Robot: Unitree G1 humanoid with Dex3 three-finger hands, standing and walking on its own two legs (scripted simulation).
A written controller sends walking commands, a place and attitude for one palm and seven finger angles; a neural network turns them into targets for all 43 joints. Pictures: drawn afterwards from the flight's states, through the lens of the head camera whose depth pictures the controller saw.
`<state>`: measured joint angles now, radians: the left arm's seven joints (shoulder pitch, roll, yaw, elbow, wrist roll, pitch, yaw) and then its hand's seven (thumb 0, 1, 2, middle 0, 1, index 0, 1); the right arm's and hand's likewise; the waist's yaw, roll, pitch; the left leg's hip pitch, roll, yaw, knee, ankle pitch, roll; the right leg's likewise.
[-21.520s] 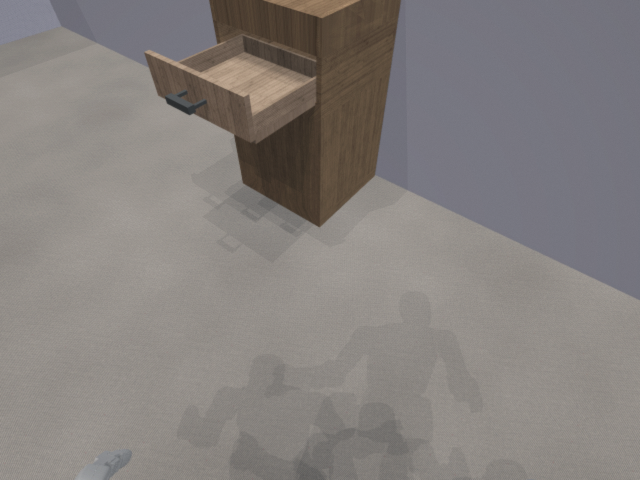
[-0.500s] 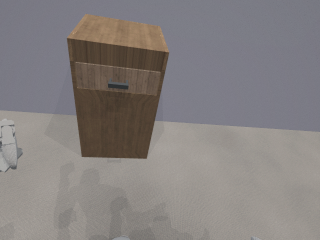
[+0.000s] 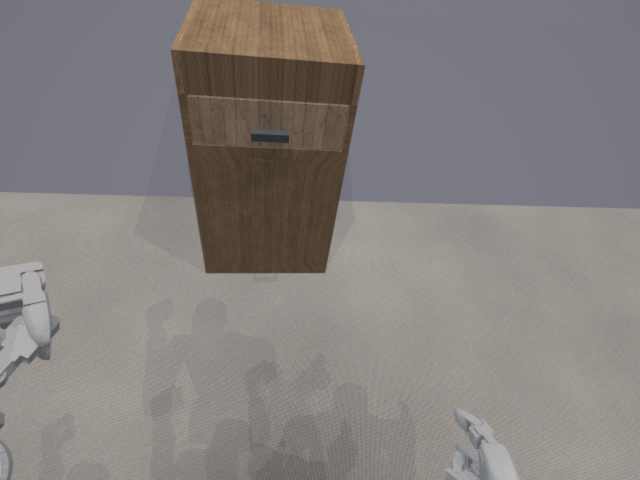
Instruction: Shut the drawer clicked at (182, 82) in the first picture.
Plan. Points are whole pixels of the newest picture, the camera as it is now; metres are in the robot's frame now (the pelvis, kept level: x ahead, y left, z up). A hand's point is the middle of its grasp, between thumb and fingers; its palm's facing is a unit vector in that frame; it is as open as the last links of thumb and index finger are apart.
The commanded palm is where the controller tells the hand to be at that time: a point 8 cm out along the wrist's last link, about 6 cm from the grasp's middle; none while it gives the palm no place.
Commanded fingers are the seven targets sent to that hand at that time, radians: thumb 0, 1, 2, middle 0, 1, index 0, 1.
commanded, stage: stop stepping back and stand still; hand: left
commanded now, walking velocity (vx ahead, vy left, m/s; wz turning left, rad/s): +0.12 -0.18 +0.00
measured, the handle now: (270, 131) +0.98 +0.14 -0.09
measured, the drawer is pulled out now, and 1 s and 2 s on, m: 0.00 0.00 0.00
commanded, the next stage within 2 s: let the arm hang, fingers relaxed in 1.00 s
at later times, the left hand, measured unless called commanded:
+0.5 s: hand (56, 324) +0.20 +0.23 +0.19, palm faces +0.38 -0.78 -0.50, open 3.3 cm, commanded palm +0.12 +0.29 +0.20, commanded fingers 0.00 0.90 0.90 -1.40 -1.60 -1.40 -1.60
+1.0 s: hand (54, 300) +0.22 +0.25 +0.19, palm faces +0.35 -0.77 -0.53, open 3.3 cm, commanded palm +0.15 +0.29 +0.20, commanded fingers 0.00 0.90 0.90 -1.40 -1.60 -1.40 -1.60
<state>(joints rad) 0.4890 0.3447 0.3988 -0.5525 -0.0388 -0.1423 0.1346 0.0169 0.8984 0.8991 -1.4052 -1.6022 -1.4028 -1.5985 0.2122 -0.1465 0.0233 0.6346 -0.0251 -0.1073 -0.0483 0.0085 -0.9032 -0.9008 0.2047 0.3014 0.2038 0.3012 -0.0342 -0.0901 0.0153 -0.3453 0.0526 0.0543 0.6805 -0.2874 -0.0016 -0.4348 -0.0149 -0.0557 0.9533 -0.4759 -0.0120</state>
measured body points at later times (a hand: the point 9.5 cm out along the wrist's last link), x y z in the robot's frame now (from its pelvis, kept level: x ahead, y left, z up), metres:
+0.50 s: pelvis +0.01 +0.00 +0.01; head +0.04 +0.00 +0.46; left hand +0.17 +0.27 +0.21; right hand +0.19 -0.22 -0.08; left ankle +0.02 +0.13 -0.72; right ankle +0.03 -0.09 -0.72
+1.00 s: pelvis +0.04 +0.00 +0.02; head +0.07 +0.00 +0.47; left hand +0.19 +0.29 +0.22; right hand +0.24 -0.22 -0.06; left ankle +0.02 +0.12 -0.72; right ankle +0.03 -0.09 -0.72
